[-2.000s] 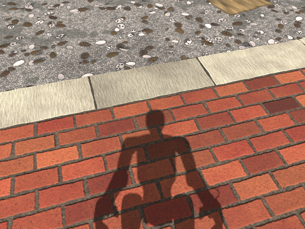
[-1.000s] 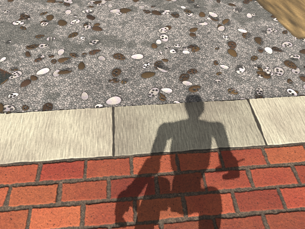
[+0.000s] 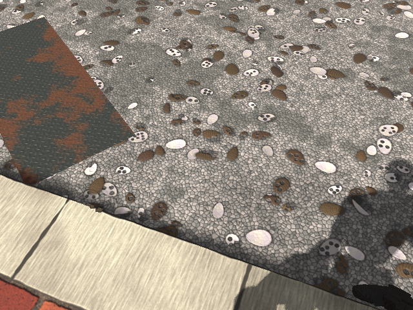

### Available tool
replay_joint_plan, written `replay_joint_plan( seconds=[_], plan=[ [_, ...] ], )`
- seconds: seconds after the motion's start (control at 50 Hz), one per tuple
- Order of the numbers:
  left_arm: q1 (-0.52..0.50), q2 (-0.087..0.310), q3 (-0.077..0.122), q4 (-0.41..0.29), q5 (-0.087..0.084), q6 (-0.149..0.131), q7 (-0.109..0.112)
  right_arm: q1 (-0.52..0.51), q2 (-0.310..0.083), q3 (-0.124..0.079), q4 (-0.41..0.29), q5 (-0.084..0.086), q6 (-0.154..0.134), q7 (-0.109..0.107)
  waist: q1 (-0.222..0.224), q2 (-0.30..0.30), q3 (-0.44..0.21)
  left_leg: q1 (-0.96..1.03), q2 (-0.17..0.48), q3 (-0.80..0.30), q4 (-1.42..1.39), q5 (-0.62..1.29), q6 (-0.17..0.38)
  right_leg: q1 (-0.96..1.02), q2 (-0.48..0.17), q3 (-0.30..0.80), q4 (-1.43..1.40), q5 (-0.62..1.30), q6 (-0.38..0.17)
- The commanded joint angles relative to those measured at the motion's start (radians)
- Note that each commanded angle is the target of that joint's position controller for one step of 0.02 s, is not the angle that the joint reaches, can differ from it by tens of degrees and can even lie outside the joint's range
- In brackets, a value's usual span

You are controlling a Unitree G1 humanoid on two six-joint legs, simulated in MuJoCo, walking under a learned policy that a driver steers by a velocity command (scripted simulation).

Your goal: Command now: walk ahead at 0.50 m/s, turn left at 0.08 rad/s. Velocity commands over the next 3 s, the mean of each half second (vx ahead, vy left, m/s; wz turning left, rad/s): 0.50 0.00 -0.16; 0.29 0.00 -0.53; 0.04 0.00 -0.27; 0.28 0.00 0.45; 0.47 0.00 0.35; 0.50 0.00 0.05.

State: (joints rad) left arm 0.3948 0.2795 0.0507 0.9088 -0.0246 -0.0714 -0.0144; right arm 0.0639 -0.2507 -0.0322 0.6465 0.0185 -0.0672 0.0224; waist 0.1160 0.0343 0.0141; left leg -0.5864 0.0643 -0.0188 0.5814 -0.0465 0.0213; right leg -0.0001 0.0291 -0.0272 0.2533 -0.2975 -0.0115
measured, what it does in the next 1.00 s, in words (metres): walks ahead, turning right: left foot, then right foot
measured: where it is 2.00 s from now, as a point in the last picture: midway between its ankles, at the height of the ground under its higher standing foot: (245, 289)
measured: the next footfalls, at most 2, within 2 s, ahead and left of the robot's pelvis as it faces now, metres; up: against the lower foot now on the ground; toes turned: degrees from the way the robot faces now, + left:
left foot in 0.08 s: +0.20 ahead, +0.13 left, +0.00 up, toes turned +1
right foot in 0.62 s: +0.46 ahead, -0.12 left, +0.00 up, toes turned -14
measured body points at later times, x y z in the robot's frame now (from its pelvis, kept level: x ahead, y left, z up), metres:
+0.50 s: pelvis +0.26 +0.03 +0.00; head +0.28 +0.03 +0.45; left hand +0.46 +0.25 -0.11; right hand +0.24 -0.25 -0.13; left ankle +0.16 +0.13 -0.74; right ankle +0.43 -0.14 -0.69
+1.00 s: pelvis +0.46 -0.03 -0.01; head +0.49 -0.06 +0.44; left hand +0.70 +0.17 -0.10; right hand +0.52 -0.35 -0.11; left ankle +0.58 +0.09 -0.68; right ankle +0.42 -0.11 -0.74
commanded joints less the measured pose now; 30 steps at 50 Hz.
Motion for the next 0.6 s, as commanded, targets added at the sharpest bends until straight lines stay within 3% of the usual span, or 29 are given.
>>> replay_joint_plan(
  seconds=[0.02, 0.04, 0.06, 0.08, 0.1, 0.12, 0.14, 0.16, 0.18, 0.2, 0.24, 0.3, 0.36, 0.42, 0.48, 0.52, 0.56, 0.58, 0.6],
  plan=[
    [-0.015, 0.192, 0.041, -0.037, -0.006, 0.007, 0.008, -0.036, -0.095, -0.031, -0.086, 0.001, -0.019, 0.009, -0.074, -0.128, 0.015, 0.098, -0.036, 0.031, -0.062, -0.039, 0.037, -0.006, -0.28, 0.143, 0.015, 0.497, -0.152],
    [-0.035, 0.196, 0.04, -0.04, -0.01, 0.012, 0.011, 0.046, -0.118, -0.045, -0.062, -0.005, -0.018, 0.006, -0.128, -0.121, -0.03, 0.227, -0.062, 0.054, -0.101, -0.028, 0.059, -0.014, -0.256, 0.111, 0.111, 0.636, -0.132],
    [-0.033, 0.174, 0.031, -0.044, -0.006, 0.013, 0.014, 0.188, -0.163, -0.069, -0.02, -0.011, -0.014, -0.001, -0.192, -0.098, -0.123, 0.437, -0.059, 0.051, -0.106, -0.007, 0.089, -0.073, -0.208, 0.067, 0.285, 0.689, -0.103],
    [-0.037, 0.119, 0.008, -0.075, 0.023, 0.008, 0.016, 0.372, -0.242, -0.091, 0.009, -0.023, -0.007, -0.014, -0.257, 0.026, -0.272, 0.727, 0.146, -0.177, -0.078, 0.037, 0.162, -0.274, -0.147, 0.016, 0.609, 0.404, -0.059],
    [0.081, 0.014, -0.022, -0.091, 0.02, -0.016, 0.01, 0.39, -0.305, -0.097, 0.019, -0.024, -0.002, -0.008, -0.185, 0.276, -0.37, 0.965, 0.344, -0.624, -0.196, -0.123, 0.317, -0.627, 0.016, 0.039, 0.914, -0.255, -0.009],
    [0.029, 0.125, 0.004, -0.08, -0.001, -0.03, 0.003, 0.39, -0.21, -0.075, 0.02, -0.01, -0.001, -0.004, -0.221, 0.168, -0.322, 0.921, 0.324, -0.673, -0.258, -0.286, 0.305, -0.745, -0.036, 0.136, 1.023, -0.286, -0.016],
    [-0.058, 0.159, 0.016, -0.109, -0.017, -0.036, 0.0, 0.325, -0.175, -0.061, 0.016, -0.007, -0.004, -0.003, -0.208, 0.121, -0.176, 0.798, 0.286, -0.53, -0.277, -0.269, 0.265, -0.797, -0.08, 0.113, 1.029, -0.2, -0.025],
    [-0.104, 0.145, 0.014, -0.116, -0.012, -0.036, 0.004, 0.265, -0.152, -0.053, 0.01, -0.012, -0.006, -0.001, -0.182, 0.051, -0.11, 0.674, 0.238, -0.427, -0.3, -0.196, 0.242, -0.768, -0.119, 0.095, 0.987, -0.11, -0.023],
    [-0.116, 0.135, 0.017, -0.115, 0.0, -0.029, 0.006, 0.216, -0.126, -0.045, 0.006, -0.021, -0.009, 0.002, -0.153, 0.038, -0.062, 0.575, 0.204, -0.343, -0.332, -0.122, 0.228, -0.732, -0.144, 0.096, 0.931, -0.05, -0.015],
    [-0.091, 0.119, 0.019, -0.107, 0.001, -0.016, 0.004, 0.192, -0.106, -0.04, 0.009, -0.028, -0.016, 0.004, -0.122, 0.053, -0.05, 0.508, 0.18, -0.282, -0.363, -0.067, 0.216, -0.672, -0.166, 0.106, 0.904, -0.005, -0.01],
    [-0.067, 0.08, 0.014, -0.096, -0.004, 0.012, 0.006, 0.187, -0.107, -0.046, 0.029, -0.028, -0.034, 0.005, -0.099, 0.051, -0.038, 0.438, 0.173, -0.204, -0.413, -0.011, 0.22, -0.629, -0.168, 0.11, 0.87, 0.039, 0.004],
    [-0.134, 0.069, 0.018, -0.124, -0.001, 0.028, 0.011, 0.216, -0.131, -0.058, 0.068, -0.038, -0.048, -0.006, -0.108, 0.023, 0.007, 0.431, 0.177, -0.104, -0.448, 0.057, 0.211, -0.702, -0.154, 0.156, 0.767, 0.168, 0.017],
    [-0.187, 0.06, 0.02, -0.141, 0.003, 0.021, 0.0, 0.223, -0.141, -0.061, 0.094, -0.035, -0.048, -0.017, -0.121, 0.019, 0.022, 0.455, 0.153, 0.004, -0.45, 0.105, 0.173, -0.705, -0.132, 0.156, 0.604, 0.347, 0.013],
    [-0.312, 0.039, 0.01, -0.191, 0.009, 0.014, -0.02, 0.258, -0.157, -0.065, 0.122, -0.027, -0.045, -0.029, -0.169, -0.004, 0.056, 0.468, 0.15, 0.08, -0.459, 0.121, 0.142, -0.678, -0.116, 0.1, 0.454, 0.456, -0.005],
    [-0.364, 0.022, 0.005, -0.235, 0.008, 0.013, -0.037, 0.313, -0.169, -0.071, 0.16, -0.026, -0.03, -0.032, -0.187, 0.008, 0.051, 0.549, 0.173, 0.126, -0.404, 0.206, 0.139, -0.658, -0.098, 0.048, 0.426, 0.412, -0.022],
    [-0.377, 0.037, 0.011, -0.264, 0.006, 0.017, -0.048, 0.315, -0.172, -0.077, 0.168, -0.017, -0.011, -0.035, -0.182, 0.018, 0.06, 0.622, 0.199, 0.142, -0.342, 0.317, 0.134, -0.688, -0.088, 0.02, 0.416, 0.289, -0.041],
    [-0.349, 0.054, 0.02, -0.283, 0.006, 0.019, -0.057, 0.291, -0.198, -0.085, 0.161, -0.01, 0.007, -0.044, -0.15, 0.042, 0.032, 0.664, 0.212, 0.162, -0.238, 0.583, 0.114, -0.62, -0.047, -0.037, 0.404, 0.159, -0.074],
    [-0.286, 0.077, 0.034, -0.279, 0.004, 0.022, -0.057, 0.278, -0.213, -0.089, 0.158, -0.009, 0.016, -0.053, -0.111, 0.069, -0.01, 0.665, 0.21, 0.174, -0.139, 0.749, 0.1, -0.525, -0.01, -0.068, 0.406, 0.099, -0.093],
    [-0.151, 0.121, 0.058, -0.252, 0.002, 0.022, -0.052, 0.259, -0.217, -0.088, 0.152, -0.009, 0.023, -0.061, -0.037, 0.062, -0.08, 0.627, 0.183, 0.198, 0.041, 0.802, 0.077, -0.346, 0.03, -0.074, 0.357, 0.126, -0.122]
  ],
)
